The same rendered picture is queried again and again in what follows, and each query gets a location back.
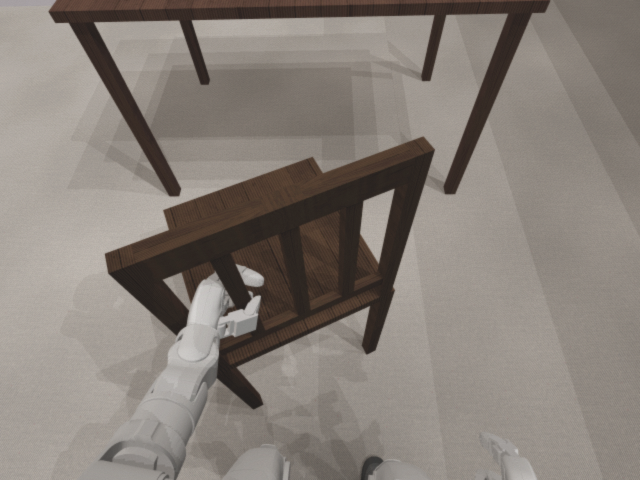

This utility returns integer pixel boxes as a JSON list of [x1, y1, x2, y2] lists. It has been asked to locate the right robot hand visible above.
[[474, 432, 537, 480]]

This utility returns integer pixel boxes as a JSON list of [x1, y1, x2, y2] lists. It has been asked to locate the chair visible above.
[[105, 136, 435, 410]]

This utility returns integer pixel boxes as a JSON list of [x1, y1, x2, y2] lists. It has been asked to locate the table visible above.
[[48, 0, 551, 196]]

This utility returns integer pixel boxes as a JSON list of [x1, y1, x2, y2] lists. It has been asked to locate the left robot upper arm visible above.
[[81, 460, 173, 480]]

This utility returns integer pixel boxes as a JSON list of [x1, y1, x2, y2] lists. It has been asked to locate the robot right shin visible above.
[[374, 459, 401, 471]]

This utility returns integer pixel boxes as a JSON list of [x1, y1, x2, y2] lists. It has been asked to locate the robot right foot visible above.
[[361, 456, 383, 480]]

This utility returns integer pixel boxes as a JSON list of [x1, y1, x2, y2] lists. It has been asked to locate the left robot forearm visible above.
[[77, 324, 220, 480]]

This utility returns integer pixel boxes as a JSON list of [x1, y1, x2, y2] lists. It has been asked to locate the left robot hand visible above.
[[186, 264, 264, 339]]

